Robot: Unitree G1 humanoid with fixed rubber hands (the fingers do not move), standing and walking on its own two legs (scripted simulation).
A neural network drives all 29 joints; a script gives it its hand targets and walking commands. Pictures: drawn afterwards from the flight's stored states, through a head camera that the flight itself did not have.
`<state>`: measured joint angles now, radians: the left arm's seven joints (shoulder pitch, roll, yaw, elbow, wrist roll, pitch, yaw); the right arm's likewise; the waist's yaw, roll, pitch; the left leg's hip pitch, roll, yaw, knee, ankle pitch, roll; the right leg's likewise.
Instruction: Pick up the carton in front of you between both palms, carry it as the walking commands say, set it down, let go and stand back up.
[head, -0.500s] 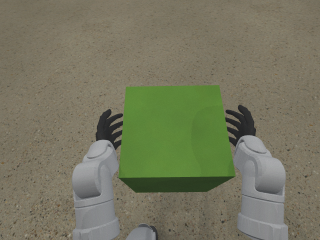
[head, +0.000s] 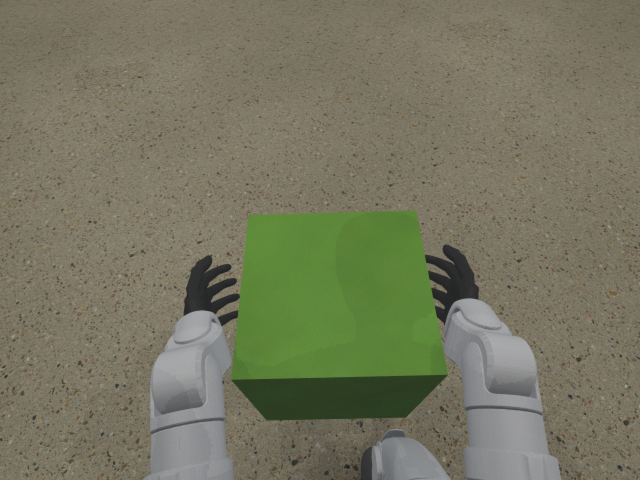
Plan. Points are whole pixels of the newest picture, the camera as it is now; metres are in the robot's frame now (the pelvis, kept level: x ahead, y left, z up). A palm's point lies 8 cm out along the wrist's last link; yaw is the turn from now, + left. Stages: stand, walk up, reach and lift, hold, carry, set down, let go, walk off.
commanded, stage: carry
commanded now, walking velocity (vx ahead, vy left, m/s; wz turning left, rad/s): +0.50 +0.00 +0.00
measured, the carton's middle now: (334, 325) +0.33 -0.01 -0.03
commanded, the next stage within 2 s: none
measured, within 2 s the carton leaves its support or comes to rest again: neither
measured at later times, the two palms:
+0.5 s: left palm (200, 119) +0.61 +0.16 +0.11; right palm (397, 108) +0.62 -0.14 +0.11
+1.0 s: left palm (205, 44) +0.88 +0.19 +0.09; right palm (357, 37) +0.88 -0.11 +0.09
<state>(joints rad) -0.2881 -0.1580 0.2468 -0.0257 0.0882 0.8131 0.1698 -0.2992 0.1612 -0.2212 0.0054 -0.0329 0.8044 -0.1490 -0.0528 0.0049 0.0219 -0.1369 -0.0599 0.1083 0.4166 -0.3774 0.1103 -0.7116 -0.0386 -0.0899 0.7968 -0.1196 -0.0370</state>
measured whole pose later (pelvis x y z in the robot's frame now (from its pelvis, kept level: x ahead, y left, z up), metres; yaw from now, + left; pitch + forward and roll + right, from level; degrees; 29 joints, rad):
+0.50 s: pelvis +0.34 +0.01 +0.01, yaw +2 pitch +5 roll +2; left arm -0.14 -0.13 0.12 -0.32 0.00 1.03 0.15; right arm -0.15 0.13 -0.13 -0.32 -0.01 1.02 -0.18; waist 0.01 -0.01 -0.11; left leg -0.55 0.07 0.13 0.57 -0.12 -0.02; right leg -0.01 -0.02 -0.14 0.22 -0.30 -0.04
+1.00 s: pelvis +0.67 +0.04 +0.01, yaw +0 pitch +3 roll -1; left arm 0.15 -0.14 0.03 -0.54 0.03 1.11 0.14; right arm 0.12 0.14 -0.03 -0.49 -0.01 1.10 -0.14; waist -0.02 0.00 -0.16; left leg 0.06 0.03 0.20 0.19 -0.31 0.00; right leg -0.58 -0.10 -0.16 0.56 -0.05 0.01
